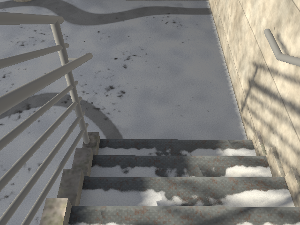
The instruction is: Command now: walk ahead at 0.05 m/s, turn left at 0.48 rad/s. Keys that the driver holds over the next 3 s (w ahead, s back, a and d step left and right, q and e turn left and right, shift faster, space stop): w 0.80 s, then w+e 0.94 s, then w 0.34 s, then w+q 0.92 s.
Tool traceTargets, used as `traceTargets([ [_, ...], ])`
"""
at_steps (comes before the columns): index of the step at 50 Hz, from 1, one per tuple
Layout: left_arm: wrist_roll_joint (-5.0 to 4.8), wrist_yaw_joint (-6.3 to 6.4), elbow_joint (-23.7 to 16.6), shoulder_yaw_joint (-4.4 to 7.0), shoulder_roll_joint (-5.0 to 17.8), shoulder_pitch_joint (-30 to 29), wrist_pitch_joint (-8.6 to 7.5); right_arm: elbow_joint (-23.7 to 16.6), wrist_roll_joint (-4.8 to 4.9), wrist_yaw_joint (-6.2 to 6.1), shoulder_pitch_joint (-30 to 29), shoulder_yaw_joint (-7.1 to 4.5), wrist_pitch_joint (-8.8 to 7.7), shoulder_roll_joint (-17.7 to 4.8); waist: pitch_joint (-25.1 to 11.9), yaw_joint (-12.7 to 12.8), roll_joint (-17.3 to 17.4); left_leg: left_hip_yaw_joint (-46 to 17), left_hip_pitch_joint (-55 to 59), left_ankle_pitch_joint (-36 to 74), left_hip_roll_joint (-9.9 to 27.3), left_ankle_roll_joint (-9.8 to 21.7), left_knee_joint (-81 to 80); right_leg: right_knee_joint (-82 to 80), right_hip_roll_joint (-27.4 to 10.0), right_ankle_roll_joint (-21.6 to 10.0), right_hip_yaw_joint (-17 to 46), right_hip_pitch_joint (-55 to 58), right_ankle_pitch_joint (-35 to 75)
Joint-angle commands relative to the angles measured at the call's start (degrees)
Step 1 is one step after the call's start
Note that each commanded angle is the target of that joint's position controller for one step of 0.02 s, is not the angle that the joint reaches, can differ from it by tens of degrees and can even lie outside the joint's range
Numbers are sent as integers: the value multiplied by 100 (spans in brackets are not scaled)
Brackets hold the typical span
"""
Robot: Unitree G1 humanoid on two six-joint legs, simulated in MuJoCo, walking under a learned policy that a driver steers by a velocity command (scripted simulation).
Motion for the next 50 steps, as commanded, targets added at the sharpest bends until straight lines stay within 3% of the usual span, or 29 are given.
traceTargets([
  [1,55,148,-81,524,1016,1494,-179,-442,63,0,-193,-219,-34,-647,-625,951,-88,-1478,-982,794,1099,965,95,-1093,-525,-645,483,3054,1114],
  [2,209,215,-142,693,1458,1926,-240,-615,54,-14,449,-40,-79,140,-1228,737,-1308,-284,-2517,-1661,104,133,1483,-1092,-2259,-2360,2252,4829,3417],
  [3,655,109,-78,838,1388,2448,-314,-866,15,-189,-220,-135,8,-171,-168,1365,-901,-320,-5085,-2839,-475,-237,2554,-1594,-3038,-3042,3888,5146,1521],
  [4,759,-79,22,817,1214,2419,-333,-640,-151,-294,-645,-170,90,-336,506,1279,218,-621,-5677,-1597,-89,-306,3192,-1781,-2753,-2465,3498,4447,552],
  [6,181,-536,1,720,690,1505,-359,67,-145,-209,64,-311,124,-678,530,628,-509,-304,-4764,-265,244,-373,3738,-1791,-1771,-1506,2014,2735,-408],
  [7,69,-639,207,696,555,1468,-422,343,-290,-22,532,-199,85,-421,570,319,-718,157,-4070,190,415,-333,4661,-1794,-1315,-1164,1489,1642,-632],
  [10,300,-508,289,702,697,849,-549,502,-370,395,449,10,89,-191,513,174,-274,726,-3326,1268,684,-386,5485,-2047,-1088,-1472,1159,-105,-1230],
  [12,354,-359,608,688,792,894,-659,398,-329,472,12,15,16,-382,506,293,-265,744,-3131,1763,899,-391,5325,-1878,-1037,-1436,1086,-257,-1201],
  [15,461,-283,1266,552,743,1787,-790,275,-355,386,-725,15,-24,-632,709,664,-472,451,-3756,2063,981,-394,4663,-1508,-1191,-1497,1337,643,-1191],
  [21,447,-369,1797,284,641,2422,-735,204,-419,207,-1150,141,-65,-365,755,739,-502,829,-3920,1584,1180,-161,3672,-729,-1458,-2048,1594,1520,91],
  [22,522,-205,2143,191,327,2971,-755,27,-426,188,-1625,238,-47,-200,790,1064,-456,125,-5105,2332,1380,-316,2973,-247,-1591,-2028,1999,2834,217],
  [25,414,107,2570,131,74,4200,-776,2,-391,191,-2414,289,-51,97,890,1575,-696,309,-6133,2805,1406,-402,1412,248,-1558,-1838,2233,4121,625],
  [26,310,106,2335,37,-124,3699,-757,214,-366,275,-2298,296,-69,10,1097,1366,-397,522,-5245,3829,1598,-330,792,452,-1361,-1794,1898,3052,451],
  [27,262,28,2096,26,58,3259,-771,394,-489,383,-2033,315,-30,-8,994,1151,-384,958,-3403,4657,1544,-160,806,497,-1009,-1787,1380,1104,-55],
  [29,386,-276,1848,10,100,2391,-740,283,-565,439,-2019,295,36,-97,1188,782,-325,1439,-800,4441,1301,-44,1390,26,-859,-1801,989,-1430,-999],
  [32,269,-304,1845,194,699,2275,-738,67,-370,436,-2566,267,80,-294,1463,887,-229,1353,-871,2867,1273,-213,779,523,-1162,-1794,1413,-386,-753],
  [35,91,-99,1933,335,799,2618,-642,-49,-297,327,-3013,321,-24,-207,1502,1319,-329,1449,-1160,1475,1141,-211,-538,1211,-1254,-1740,1781,1510,366],
  [37,362,-333,2028,312,707,2127,-501,599,-239,252,-1287,144,-101,-610,991,486,-160,1574,1001,2643,1307,-22,-1526,3169,-953,-1464,1285,1201,831],
  [38,43,-60,2242,508,796,2617,-314,1335,424,-134,110,-198,12,-917,537,174,-134,1972,2565,3214,1142,-131,-1536,4871,-284,-1278,212,786,1419],
  [39,582,-704,2624,153,-175,3541,-423,1617,-390,169,2296,-49,-143,-937,-882,-385,2020,953,5880,5264,1930,1292,401,8155,270,-701,575,-1762,-2569],
  [40,451,-952,2099,331,56,2963,-496,1517,-385,297,1728,-195,-137,-1350,-808,49,1388,353,5885,6710,2354,1408,934,8540,391,-792,479,-3112,-2521],
  [41,327,-1002,1574,319,218,2040,-492,1377,-315,453,1334,-194,-99,-1417,-736,-129,832,-675,5631,4165,3134,2018,-52,8601,419,-708,522,-4073,-2267],
  [42,225,-835,1280,431,592,1301,-525,1348,-161,417,623,-149,-78,-989,135,-78,172,-459,4435,2045,3049,1741,-733,7498,-40,-748,517,-4278,-1429],
  [44,262,-584,1506,425,513,1740,-562,1037,-443,364,-472,247,-162,153,560,795,-343,491,1736,2330,2730,1441,-992,5591,-670,-1039,942,-2783,384],
  [45,353,-523,1538,388,347,1728,-544,1003,-487,195,-680,376,-279,655,961,999,148,532,558,2345,2526,1187,-1258,4733,-1013,-1180,1051,-2162,1127],
  [46,477,-566,1623,403,280,1506,-541,919,-301,86,-819,378,-342,542,1008,876,-31,1057,-161,2534,2257,1037,-1457,3287,-944,-1097,880,-1438,1679],
  [48,322,-666,1629,445,312,1470,-548,1093,-435,62,-323,215,-304,-211,636,770,300,1336,-68,3499,2121,1076,-1131,2791,-700,-795,432,-938,1736],
  [49,242,-695,1597,392,291,1679,-624,1137,-544,31,-179,126,-279,-351,595,823,213,1412,-162,3749,2157,920,-735,2742,-682,-601,385,-678,1807],
  [50,317,-678,1451,330,216,1236,-630,1371,-591,-58,253,187,-321,-78,659,495,-119,1268,814,3109,2219,873,-598,1568,-894,-479,895,-1696,2873],
])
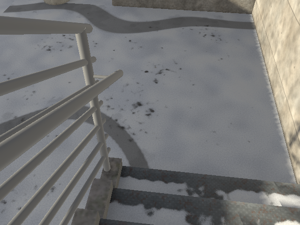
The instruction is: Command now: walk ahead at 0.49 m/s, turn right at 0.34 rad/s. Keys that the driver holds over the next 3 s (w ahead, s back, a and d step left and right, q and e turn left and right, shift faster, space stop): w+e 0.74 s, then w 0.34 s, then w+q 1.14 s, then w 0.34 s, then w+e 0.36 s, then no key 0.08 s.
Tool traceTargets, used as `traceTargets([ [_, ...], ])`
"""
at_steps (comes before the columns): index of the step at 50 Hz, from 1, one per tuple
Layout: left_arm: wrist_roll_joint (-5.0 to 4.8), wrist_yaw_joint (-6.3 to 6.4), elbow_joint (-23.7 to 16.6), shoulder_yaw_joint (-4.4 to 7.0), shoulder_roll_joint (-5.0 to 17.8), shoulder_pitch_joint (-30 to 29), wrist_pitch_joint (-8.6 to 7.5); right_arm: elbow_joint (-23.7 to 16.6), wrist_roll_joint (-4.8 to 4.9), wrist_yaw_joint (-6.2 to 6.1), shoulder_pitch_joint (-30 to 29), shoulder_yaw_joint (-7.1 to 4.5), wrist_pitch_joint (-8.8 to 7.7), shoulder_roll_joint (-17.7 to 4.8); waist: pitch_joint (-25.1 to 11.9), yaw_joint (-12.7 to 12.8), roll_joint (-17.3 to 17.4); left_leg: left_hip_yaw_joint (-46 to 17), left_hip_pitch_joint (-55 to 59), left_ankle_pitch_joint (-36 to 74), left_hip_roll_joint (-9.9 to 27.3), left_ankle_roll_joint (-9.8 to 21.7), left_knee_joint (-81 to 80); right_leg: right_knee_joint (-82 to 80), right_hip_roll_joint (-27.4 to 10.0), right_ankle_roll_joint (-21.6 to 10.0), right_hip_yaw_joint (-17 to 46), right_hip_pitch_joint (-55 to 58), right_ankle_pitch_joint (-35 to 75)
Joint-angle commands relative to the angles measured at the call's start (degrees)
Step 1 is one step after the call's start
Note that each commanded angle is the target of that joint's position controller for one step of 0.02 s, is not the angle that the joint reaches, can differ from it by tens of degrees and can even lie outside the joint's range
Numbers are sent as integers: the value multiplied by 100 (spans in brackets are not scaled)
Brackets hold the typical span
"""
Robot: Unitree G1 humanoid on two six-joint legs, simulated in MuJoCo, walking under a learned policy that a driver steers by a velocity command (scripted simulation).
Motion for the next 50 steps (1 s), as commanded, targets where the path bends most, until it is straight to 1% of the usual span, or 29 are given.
traceTargets([
  [1,-71,12,-186,-98,-31,342,-44,-71,-24,-134,511,-46,-161,-316,483,-66,394,-1230,241,3896,2018,728,-363,-1850,-275,373,575,-389,1719],
  [6,48,-49,-347,-23,363,-175,135,-52,-5,-32,204,160,-80,-94,836,264,435,-1040,-1039,1864,1868,601,67,-1875,-138,27,104,1000,2348],
  [10,40,14,-677,-121,113,-1560,183,441,222,-294,1290,45,-14,-269,1335,-377,308,-1152,934,2294,2107,547,668,-3282,-304,236,-188,-158,1018],
  [11,183,-26,-663,-113,79,-1221,176,486,-113,-243,1430,82,6,-332,919,-307,611,-1112,731,2685,2111,507,1101,-1677,-156,219,-386,531,1443],
  [12,200,-53,-492,-66,233,-899,116,432,9,-251,1083,90,-54,-198,952,-144,319,-728,370,2704,1930,303,1493,-1734,-73,173,-473,905,1165],
  [13,146,-6,-640,-2,437,-1601,75,316,412,-342,865,29,-65,-272,1276,-408,132,-374,269,2097,1620,169,1416,-3369,51,284,-871,1011,55],
  [14,40,94,-734,-51,300,-1763,42,345,429,-340,929,-116,-1,-711,1202,-505,487,-407,123,2526,1580,272,1656,-3442,219,437,-1165,1756,-470],
  [15,-22,177,-335,-32,287,-411,90,396,15,-213,818,-104,24,-703,1048,8,819,-471,-431,3127,1746,246,2647,-2913,116,301,-966,2920,594],
  [17,52,268,597,450,1191,2752,-7,-49,77,99,-502,-299,46,-1405,407,1660,-832,-101,-2394,2352,1026,-82,6368,-4039,404,-227,-1327,6189,1649],
  [18,49,386,934,471,1605,3487,-40,-143,26,366,-35,-188,30,-549,-1390,1260,-1488,-405,-3876,-2740,113,-583,8735,-2413,-723,-1662,485,8781,5297],
  [19,53,396,1057,529,1662,4009,-103,-819,269,447,-958,-116,-118,-361,-1494,1608,-354,-980,-5229,-2665,51,-685,8879,-2486,-1113,-1928,1398,9549,5401],
  [20,-235,347,1063,541,1382,3605,-158,-1481,505,319,-1975,-144,-344,-440,-503,1640,-432,-1496,-6830,-2599,333,-854,8347,-2649,-1566,-2008,2140,8965,2591],
  [22,-39,229,424,-53,-66,1321,-32,-1447,441,21,-1820,-226,-264,-657,584,325,1377,-2013,-5457,-454,1336,-303,4570,-3257,-1638,-1421,1624,5021,934],
  [23,-9,228,-108,-269,-243,259,3,-1230,332,-65,-1455,-230,-162,-554,1251,-169,664,-1743,-3611,339,1538,-59,3318,-3849,-1404,-1521,1128,2299,818],
  [25,112,261,-252,-303,8,256,-40,-1013,2,69,-900,25,101,240,829,-562,-333,-1023,-595,2702,1041,-47,3498,-3541,-316,-1252,471,-501,-32],
  [26,110,288,-315,-379,-71,292,-148,-1023,-63,168,-926,76,123,130,709,-432,-24,-1473,-566,4256,1158,-59,2558,-3107,0,-991,240,-588,-1151],
  [28,153,391,-377,-373,243,668,-328,-1050,177,57,-915,78,90,-213,514,-170,594,-1030,971,5507,677,-450,1068,-2281,745,-445,-287,-1424,-3004],
  [30,159,268,-637,-270,868,455,-277,-1211,190,-40,-990,41,174,-465,777,-484,138,-700,1790,4420,561,-899,996,-1467,804,-359,175,-1821,-3924],
  [32,85,186,-737,-254,914,827,-139,-1222,153,-94,-668,1,247,-857,950,-712,467,-813,1983,3172,606,-748,-172,-674,455,-396,1092,-762,-3765],
  [34,-16,-1,-962,-252,802,1136,-16,-724,265,-120,449,-335,138,-1836,711,-756,1014,-899,1764,3679,932,-139,-1996,1582,720,-169,1368,1311,-2426],
  [36,-172,-191,-527,-513,-769,3497,-89,-816,-100,-24,1024,-455,-62,-2321,-1631,244,2091,-2391,4891,10427,2937,2207,1868,6801,1237,340,186,-1844,-4887],
  [37,-219,-226,-845,-356,38,2865,0,-1057,-178,34,920,-493,10,-2000,-1310,-347,1357,-3483,4520,10009,3417,2605,1374,7557,1139,668,313,-3189,-4510],
  [38,-231,-114,-1521,-191,601,1016,45,-844,-40,37,789,-435,32,-1848,-189,-593,940,-3704,3358,6612,3366,2030,679,7077,602,729,248,-4258,-3896],
  [40,-144,76,-1474,-323,161,446,112,-534,1,20,63,21,-16,-324,890,297,-137,-2368,630,3675,2231,560,-245,4453,-280,264,380,-3003,-1954],
  [41,-47,66,-1221,-347,-116,1171,168,-568,102,-50,-77,98,-78,-85,1019,638,527,-2417,-644,4168,2354,603,-388,3736,-532,167,562,-2034,-1335],
  [44,171,-83,-1229,-274,90,664,238,-905,302,-176,-1171,224,-424,-321,868,474,380,-1395,-3167,2699,1578,1010,-620,795,-321,263,-221,509,206],
  [46,84,-182,-1224,-249,126,679,214,-392,174,-181,-147,48,-367,-1154,430,349,688,-1436,-1850,3576,1547,910,271,1711,-66,416,-300,-40,-180],
  [48,82,-146,-1277,-191,434,490,107,-508,258,-217,0,-6,-293,-1432,335,198,367,-1578,-1031,3652,1638,701,870,1420,114,465,-444,-364,-892],
  [50,165,23,-1667,-285,542,-640,-1,-235,266,-360,701,75,-232,-960,358,-484,560,-2358,1431,2574,2021,756,1314,325,-407,613,425,-2561,-762],
])
Over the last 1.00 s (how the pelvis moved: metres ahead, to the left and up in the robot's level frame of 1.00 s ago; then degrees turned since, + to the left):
0.37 0.06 -0.17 2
